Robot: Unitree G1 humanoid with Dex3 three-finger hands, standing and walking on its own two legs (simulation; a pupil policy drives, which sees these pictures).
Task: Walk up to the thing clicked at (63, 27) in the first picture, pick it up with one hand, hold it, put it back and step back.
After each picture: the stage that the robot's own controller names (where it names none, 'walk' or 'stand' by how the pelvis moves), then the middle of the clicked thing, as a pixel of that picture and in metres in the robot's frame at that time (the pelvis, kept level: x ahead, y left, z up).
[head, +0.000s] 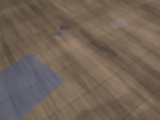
stand; (62, 30) +1.68 +0.23 -0.72
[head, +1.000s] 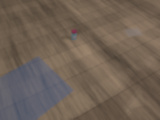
walk; (74, 34) +1.55 +0.07 -0.71
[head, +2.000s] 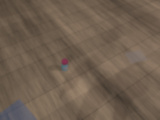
walk; (64, 64) +1.01 +0.10 -0.72
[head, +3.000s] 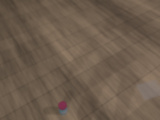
walk; (63, 108) +0.57 +0.14 -0.71
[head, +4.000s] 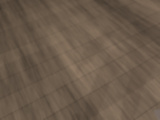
stand; out of the picture +0.35 +0.14 -0.70
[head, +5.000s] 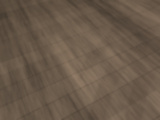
stand; out of the picture +0.33 +0.12 -0.72
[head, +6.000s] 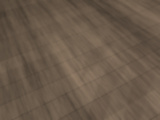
stand; out of the picture +0.33 +0.13 -0.73
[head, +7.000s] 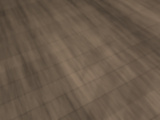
stand; out of the picture +0.32 +0.14 -0.73
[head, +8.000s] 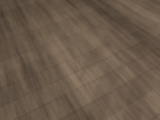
stand; out of the picture +0.32 +0.14 -0.73
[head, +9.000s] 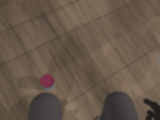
go down; (47, 82) +0.39 +0.15 -0.41
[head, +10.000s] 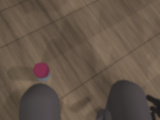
go down; (42, 72) +0.40 +0.16 -0.31
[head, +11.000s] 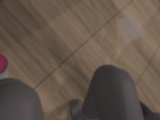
close in; out of the picture +0.40 +0.20 -0.23
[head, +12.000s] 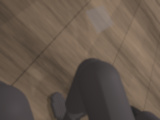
close; out of the picture +0.41 +0.22 -0.22
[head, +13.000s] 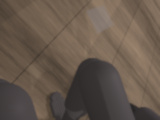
lift; out of the picture +0.41 +0.21 -0.22
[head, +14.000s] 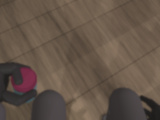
lift; (25, 86) +0.32 +0.20 -0.06
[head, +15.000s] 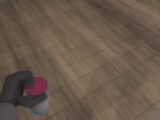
hold; (37, 96) +0.32 +0.16 +0.02
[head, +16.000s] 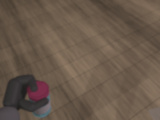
hold; (40, 99) +0.31 +0.16 -0.01
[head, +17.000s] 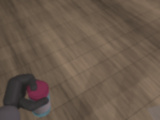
crouch; (39, 99) +0.31 +0.16 -0.01
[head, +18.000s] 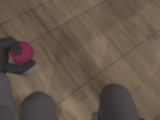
crouch; (24, 60) +0.43 +0.17 -0.10
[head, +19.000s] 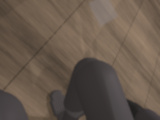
lower; out of the picture +0.44 +0.26 -0.23
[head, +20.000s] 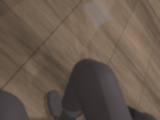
lower; out of the picture +0.44 +0.26 -0.23
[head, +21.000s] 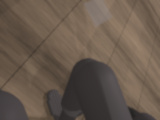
lower; out of the picture +0.44 +0.26 -0.23
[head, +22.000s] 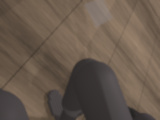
lower; out of the picture +0.43 +0.26 -0.23
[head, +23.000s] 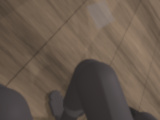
loosen; out of the picture +0.42 +0.24 -0.24
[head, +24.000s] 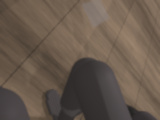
withdraw; out of the picture +0.42 +0.24 -0.24
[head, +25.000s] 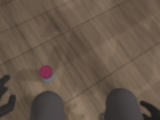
walk; (47, 74) +0.44 +0.17 -0.39
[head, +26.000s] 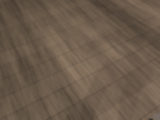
stand; out of the picture +0.36 +0.15 -0.66
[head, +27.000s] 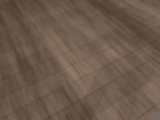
stand; out of the picture +0.37 +0.16 -0.67
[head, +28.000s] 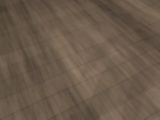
stand; out of the picture +0.38 +0.15 -0.70
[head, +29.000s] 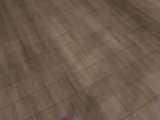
walk; out of the picture +0.41 +0.12 -0.70
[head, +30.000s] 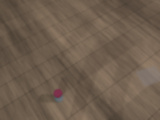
walk; (58, 95) +0.56 +0.18 -0.70
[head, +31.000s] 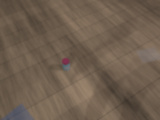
walk; (66, 64) +0.91 +0.17 -0.69
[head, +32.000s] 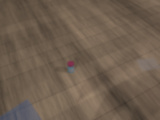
stand; (70, 67) +1.04 +0.12 -0.71
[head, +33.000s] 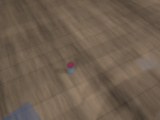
stand; (70, 68) +1.03 +0.13 -0.72
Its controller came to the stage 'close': yes
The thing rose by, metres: 0.71
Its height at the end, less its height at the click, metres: +0.00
